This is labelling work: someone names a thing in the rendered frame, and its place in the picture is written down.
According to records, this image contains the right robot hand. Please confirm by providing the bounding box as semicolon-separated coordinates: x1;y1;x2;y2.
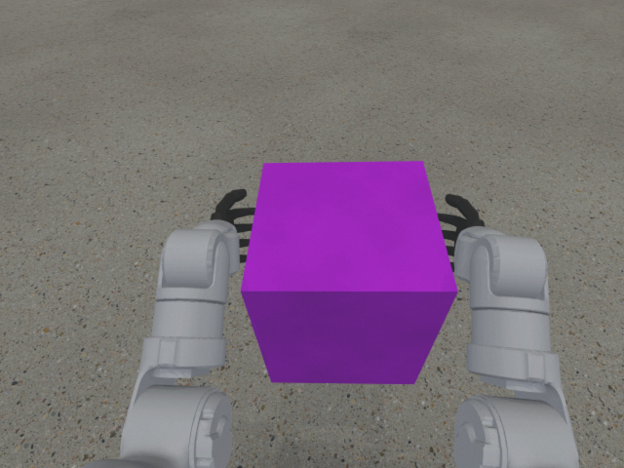
437;194;485;272

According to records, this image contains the right robot upper arm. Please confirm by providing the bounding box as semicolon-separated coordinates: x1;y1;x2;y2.
453;395;578;468

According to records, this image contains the left robot forearm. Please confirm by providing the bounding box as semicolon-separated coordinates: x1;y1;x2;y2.
120;219;240;454

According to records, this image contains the left robot upper arm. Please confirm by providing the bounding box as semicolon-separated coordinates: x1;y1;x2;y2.
80;385;232;468

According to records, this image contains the left robot hand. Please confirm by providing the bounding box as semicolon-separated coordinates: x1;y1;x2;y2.
211;189;255;263

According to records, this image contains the carton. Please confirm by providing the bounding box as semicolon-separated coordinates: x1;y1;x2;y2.
241;161;458;384

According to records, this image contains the right robot forearm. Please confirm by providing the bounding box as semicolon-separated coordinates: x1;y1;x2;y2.
454;226;579;468

